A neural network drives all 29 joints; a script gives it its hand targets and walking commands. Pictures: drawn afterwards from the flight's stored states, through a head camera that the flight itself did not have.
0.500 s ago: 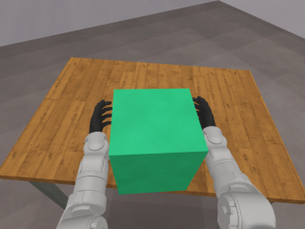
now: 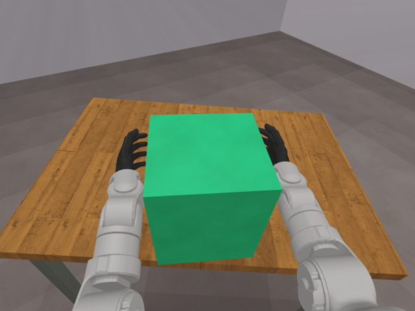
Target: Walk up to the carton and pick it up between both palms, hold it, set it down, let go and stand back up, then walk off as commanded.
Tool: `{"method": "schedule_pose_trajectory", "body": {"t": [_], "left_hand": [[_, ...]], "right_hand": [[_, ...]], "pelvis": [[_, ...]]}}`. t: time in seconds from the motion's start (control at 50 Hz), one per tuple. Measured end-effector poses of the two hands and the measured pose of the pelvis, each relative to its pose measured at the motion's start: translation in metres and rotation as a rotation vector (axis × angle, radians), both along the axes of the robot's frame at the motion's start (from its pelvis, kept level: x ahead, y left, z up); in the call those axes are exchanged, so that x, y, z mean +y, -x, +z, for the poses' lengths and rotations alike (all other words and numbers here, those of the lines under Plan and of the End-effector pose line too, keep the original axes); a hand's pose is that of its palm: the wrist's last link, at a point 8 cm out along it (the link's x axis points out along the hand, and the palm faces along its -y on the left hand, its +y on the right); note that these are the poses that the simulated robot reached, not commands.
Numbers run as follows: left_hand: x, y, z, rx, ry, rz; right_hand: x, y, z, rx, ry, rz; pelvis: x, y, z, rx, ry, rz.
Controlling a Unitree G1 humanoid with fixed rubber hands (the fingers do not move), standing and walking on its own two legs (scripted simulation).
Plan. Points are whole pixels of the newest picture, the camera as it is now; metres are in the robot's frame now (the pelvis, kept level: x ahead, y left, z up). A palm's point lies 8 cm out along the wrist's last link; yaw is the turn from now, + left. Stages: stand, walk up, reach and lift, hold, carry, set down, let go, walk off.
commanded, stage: reach and lift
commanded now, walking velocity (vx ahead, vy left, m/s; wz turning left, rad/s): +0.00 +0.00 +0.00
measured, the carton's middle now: (204, 190) +0.36 +0.01 +0.06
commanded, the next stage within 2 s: hold in 1.96 s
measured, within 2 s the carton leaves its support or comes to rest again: neither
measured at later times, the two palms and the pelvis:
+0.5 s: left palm (117, 147) +0.36 +0.17 +0.17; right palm (282, 151) +0.37 -0.13 +0.17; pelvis -0.01 +0.02 +0.00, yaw +1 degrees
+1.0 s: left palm (111, 135) +0.35 +0.17 +0.20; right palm (285, 145) +0.36 -0.13 +0.19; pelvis -0.01 +0.03 +0.00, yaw +0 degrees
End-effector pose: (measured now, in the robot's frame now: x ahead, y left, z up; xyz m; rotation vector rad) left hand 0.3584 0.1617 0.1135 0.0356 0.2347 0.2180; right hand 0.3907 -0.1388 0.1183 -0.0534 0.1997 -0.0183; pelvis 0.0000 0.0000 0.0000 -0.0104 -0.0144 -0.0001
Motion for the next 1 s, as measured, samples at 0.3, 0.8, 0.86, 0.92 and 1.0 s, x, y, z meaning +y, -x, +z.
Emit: {"method": "schedule_pose_trajectory", "body": {"t": [0.3,0.8,0.86,0.92,1.0], "left_hand": [[0.01,0.001,0.037,-0.038,-0.015,-0.043],[0.01,0.0,0.075,-0.069,-0.014,-0.107],[0.011,0.001,0.077,-0.069,-0.011,-0.115],[0.012,0.003,0.081,-0.081,-0.012,-0.119],[0.012,0.004,0.088,-0.089,-0.014,-0.125]], "right_hand": [[0.011,0.012,0.029,-0.04,-0.033,-0.045],[0.008,0.027,0.062,-0.073,-0.04,-0.105],[0.01,0.028,0.063,-0.073,-0.043,-0.106],[0.011,0.031,0.067,-0.087,-0.048,-0.114],[0.011,0.032,0.072,-0.095,-0.057,-0.119]], "pelvis": [[0.015,0.008,0.0,-0.035,0.002,0.004],[0.025,0.01,-0.001,-0.098,0.008,0.001],[0.025,0.01,-0.001,-0.105,0.008,0.004],[0.026,0.01,-0.001,-0.105,0.009,0.007],[0.026,0.011,-0.001,-0.113,0.009,0.007]]}}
